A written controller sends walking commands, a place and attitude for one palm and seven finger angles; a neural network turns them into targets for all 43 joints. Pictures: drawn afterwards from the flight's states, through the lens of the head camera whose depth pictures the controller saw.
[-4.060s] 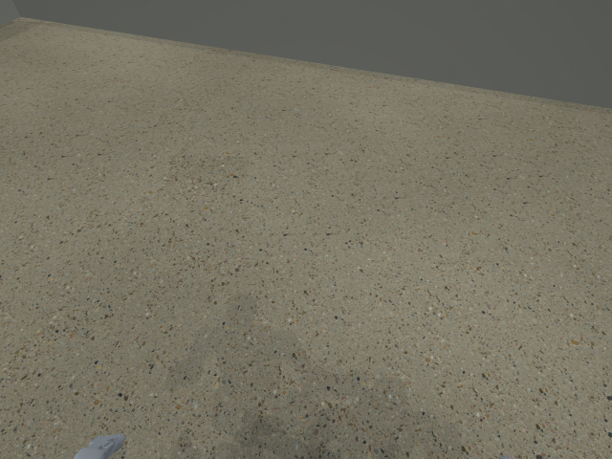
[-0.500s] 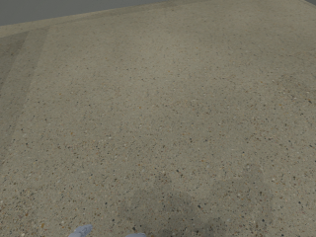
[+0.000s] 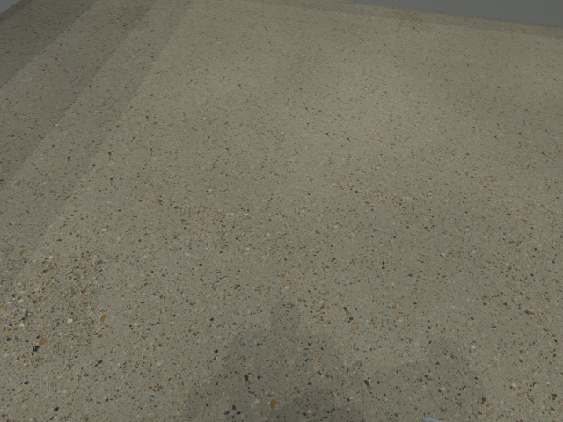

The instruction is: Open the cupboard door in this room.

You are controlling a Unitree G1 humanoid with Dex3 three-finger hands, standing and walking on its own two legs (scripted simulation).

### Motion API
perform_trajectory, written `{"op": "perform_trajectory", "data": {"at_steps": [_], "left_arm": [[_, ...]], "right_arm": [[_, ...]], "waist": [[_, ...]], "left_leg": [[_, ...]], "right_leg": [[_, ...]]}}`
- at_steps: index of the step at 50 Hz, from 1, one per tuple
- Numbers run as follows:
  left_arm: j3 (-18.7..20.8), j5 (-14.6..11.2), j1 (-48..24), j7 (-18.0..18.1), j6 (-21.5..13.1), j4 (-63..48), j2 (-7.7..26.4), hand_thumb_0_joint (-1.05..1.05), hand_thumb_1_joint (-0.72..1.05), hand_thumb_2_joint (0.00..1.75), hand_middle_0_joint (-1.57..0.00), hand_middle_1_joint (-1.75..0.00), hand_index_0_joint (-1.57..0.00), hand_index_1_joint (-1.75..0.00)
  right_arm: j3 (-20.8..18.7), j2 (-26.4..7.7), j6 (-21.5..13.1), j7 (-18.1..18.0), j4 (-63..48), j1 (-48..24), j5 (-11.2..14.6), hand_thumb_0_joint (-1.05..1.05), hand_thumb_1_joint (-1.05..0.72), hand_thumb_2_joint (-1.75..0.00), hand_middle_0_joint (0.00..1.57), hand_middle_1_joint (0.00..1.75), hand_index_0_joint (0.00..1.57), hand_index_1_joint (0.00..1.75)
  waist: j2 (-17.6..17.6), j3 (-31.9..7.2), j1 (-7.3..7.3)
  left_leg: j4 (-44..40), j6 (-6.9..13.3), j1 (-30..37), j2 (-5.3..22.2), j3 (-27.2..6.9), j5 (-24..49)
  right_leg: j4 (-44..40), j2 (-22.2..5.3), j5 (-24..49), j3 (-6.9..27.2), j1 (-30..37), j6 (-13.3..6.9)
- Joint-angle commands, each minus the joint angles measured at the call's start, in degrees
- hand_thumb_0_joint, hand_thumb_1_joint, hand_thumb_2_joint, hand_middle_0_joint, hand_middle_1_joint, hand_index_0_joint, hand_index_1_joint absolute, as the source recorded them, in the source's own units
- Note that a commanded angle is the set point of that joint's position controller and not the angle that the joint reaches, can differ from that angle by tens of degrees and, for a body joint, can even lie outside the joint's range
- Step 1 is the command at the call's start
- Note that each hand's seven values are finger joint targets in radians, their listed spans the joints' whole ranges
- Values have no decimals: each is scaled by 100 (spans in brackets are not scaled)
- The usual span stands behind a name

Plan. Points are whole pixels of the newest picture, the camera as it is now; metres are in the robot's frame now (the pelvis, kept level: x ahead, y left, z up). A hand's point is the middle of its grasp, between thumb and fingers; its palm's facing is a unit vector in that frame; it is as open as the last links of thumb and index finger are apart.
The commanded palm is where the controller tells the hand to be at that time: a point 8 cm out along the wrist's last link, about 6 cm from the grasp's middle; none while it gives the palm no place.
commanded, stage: turn or walk to find it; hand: left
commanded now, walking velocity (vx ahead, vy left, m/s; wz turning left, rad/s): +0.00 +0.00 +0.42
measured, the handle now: out of the picture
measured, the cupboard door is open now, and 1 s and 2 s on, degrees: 0 0 0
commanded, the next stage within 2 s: none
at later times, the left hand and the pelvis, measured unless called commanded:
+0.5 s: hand out of the picture +0.03 +0.16 -0.13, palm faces +0.22 -0.93 -0.28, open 7.4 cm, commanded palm none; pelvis -0.03 -0.05 +0.01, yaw +12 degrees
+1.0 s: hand out of the picture -0.16 +0.18 -0.18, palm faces +0.47 -0.85 -0.23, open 7.4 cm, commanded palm none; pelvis -0.09 -0.02 +0.01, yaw +25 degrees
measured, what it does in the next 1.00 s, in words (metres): steps on the spot, turning left: right foot, then left foot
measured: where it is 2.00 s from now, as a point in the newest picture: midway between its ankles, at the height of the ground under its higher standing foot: outside the picture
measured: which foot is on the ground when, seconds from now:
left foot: down 0.00-0.38, up 0.40-0.86, down 0.88-1.00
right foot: up 0.00-0.36, down 0.38-0.88, up 0.90-1.00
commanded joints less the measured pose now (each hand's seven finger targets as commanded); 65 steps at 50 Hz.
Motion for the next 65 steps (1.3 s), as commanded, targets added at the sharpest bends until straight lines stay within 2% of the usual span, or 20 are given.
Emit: {"op": "perform_trajectory", "data": {"at_steps": [1,12,17,18,19,20,21,22,23,26,38,41,42,44,45,47,50,59,62,65], "left_arm": [[87,-24,-304,-38,-177,-526,367,0,90,90,-20,-30,-20,-30],[46,-60,-655,-17,-186,-769,225,0,90,90,-20,-30,-20,-30],[66,-99,-30,23,-296,-673,248,0,90,90,-20,-30,-20,-30],[102,-71,153,41,-352,-644,403,0,90,90,-20,-30,-20,-30],[196,23,237,90,-412,-652,903,0,90,90,-20,-30,-20,-30],[218,20,165,91,-393,-757,1194,0,90,90,-20,-30,-20,-30],[181,-20,-82,102,-371,-860,995,0,90,90,-20,-30,-20,-30],[187,-27,-497,129,-372,-919,792,0,90,90,-20,-30,-20,-30],[129,-28,-716,102,-370,-978,671,0,90,90,-20,-30,-20,-30],[37,-33,-710,75,-437,-941,460,0,90,90,-20,-30,-20,-30],[180,69,139,76,-385,-493,857,0,90,90,-20,-30,-20,-30],[195,31,-24,57,-354,-439,874,0,90,90,-20,-30,-20,-30],[189,-14,-85,46,-321,-440,773,0,90,90,-20,-30,-20,-30],[35,-62,-255,1,-228,-776,162,0,90,90,-20,-30,-20,-30],[29,-22,-501,15,-160,-808,306,0,90,90,-20,-30,-20,-30],[92,11,-605,-15,-107,-644,321,0,90,90,-20,-30,-20,-30],[93,-10,-247,-77,-151,-418,340,0,90,90,-20,-30,-20,-30],[41,-58,-629,-11,-176,-662,214,0,90,90,-20,-30,-20,-30],[19,-81,-554,6,-222,-699,159,0,90,90,-20,-30,-20,-30],[45,-102,-18,28,-289,-580,193,0,90,90,-20,-30,-20,-30]], "right_arm": [[-196,-1091,-51,-159,-240,308,-32,0,-90,-90,20,30,20,30],[-290,-1137,-14,-116,-275,591,-64,0,-90,-90,20,30,20,30],[-337,-1103,29,-77,-369,352,-40,0,-90,-90,20,30,20,30],[-322,-936,22,-55,-392,365,-6,0,-90,-90,20,30,20,30],[-267,-546,22,-23,-474,494,45,0,-90,-90,20,30,20,30],[-287,-575,50,-38,-601,351,-2,0,-90,-90,20,30,20,30],[-351,-779,140,-21,-476,413,-53,0,-90,-90,20,30,20,30],[-379,-784,216,9,-374,510,-68,0,-90,-90,20,30,20,30],[-386,-749,242,40,-243,559,-75,0,-90,-90,20,30,20,30],[-337,-582,254,81,-45,882,-73,0,-90,-90,20,30,20,30],[-170,-389,149,49,-174,211,28,0,-90,-90,20,30,20,30],[-153,-435,75,13,-78,651,35,0,-90,-90,20,30,20,30],[-178,-533,33,23,-30,855,33,0,-90,-90,20,30,20,30],[-368,-1449,-25,-35,-48,1161,-30,0,-90,-90,20,30,20,30],[-379,-1528,25,-60,-3,1190,-47,0,-90,-90,20,30,20,30],[-276,-1187,-12,-151,-96,647,-49,0,-90,-90,20,30,20,30],[-185,-1033,-70,-168,-231,283,-23,0,-90,-90,20,30,20,30],[-285,-1088,-34,-144,-189,708,-55,0,-90,-90,20,30,20,30],[-304,-1102,5,-121,-231,606,-76,0,-90,-90,20,30,20,30],[-320,-1073,29,-89,-314,399,-44,0,-90,-90,20,30,20,30]], "waist": [[1276,-395,-282],[1202,-495,-422],[1031,-715,-76],[603,-843,2],[-872,-897,26],[-1482,-673,98],[-852,-567,-12],[-1115,-321,-189],[-646,-74,-283],[-525,-37,-390],[-791,-507,99],[-693,-760,-177],[-273,-832,-316],[2345,-626,-537],[1708,-616,-604],[1665,-264,-398],[1270,-289,-212],[1082,-563,-441],[1144,-565,-387],[991,-742,-104]], "left_leg": [[-1502,665,721,1404,-1410,3247],[-1549,816,617,1265,-2027,2465],[-999,519,-241,936,-2108,2131],[-620,238,-666,609,-1884,1508],[482,-175,-1693,-104,-1107,-13],[1750,-353,-1920,-420,-712,-1425],[2661,-325,-1695,-207,-1008,-1177],[3044,-316,-1725,-79,-1045,-897],[3409,-357,-1662,-35,-906,-563],[3607,-513,-1687,35,-668,-16],[1026,-529,-854,162,-24,-905],[-168,-447,-55,107,128,-129],[-949,-388,607,166,9,598],[-1825,512,1244,2173,-2567,2723],[-1772,864,788,2377,-2376,2623],[-1905,621,302,1732,-1964,1694],[-1762,555,487,1263,-1439,2217],[-1576,826,918,1319,-2014,2504],[-1437,805,556,1236,-2199,2616],[-1078,530,-150,929,-2148,2077]], "right_leg": [[1024,6,543,533,-922,127],[-605,308,440,533,-341,190],[-2637,507,1552,423,1211,85],[-3391,217,1928,652,1837,21],[-3882,-1086,1898,1952,2496,-388],[-4062,-2079,2362,2749,1806,-1003],[-4199,-1932,1572,2371,1109,-1162],[-4369,-1645,976,2109,716,-1039],[-4322,-1357,947,1791,508,-922],[-4055,-951,1695,875,697,-760],[-3427,-1459,3263,589,1578,-1132],[-2870,-1377,3369,246,1351,-842],[-2386,-1212,2974,1,903,-559],[-274,-6,-515,-323,-1214,175],[392,-36,-503,232,-981,62],[797,-76,235,515,-1071,71],[912,51,846,518,-1002,150],[-347,267,446,571,-641,218],[-1218,427,451,512,-35,135],[-2664,513,1490,415,1124,74]]}}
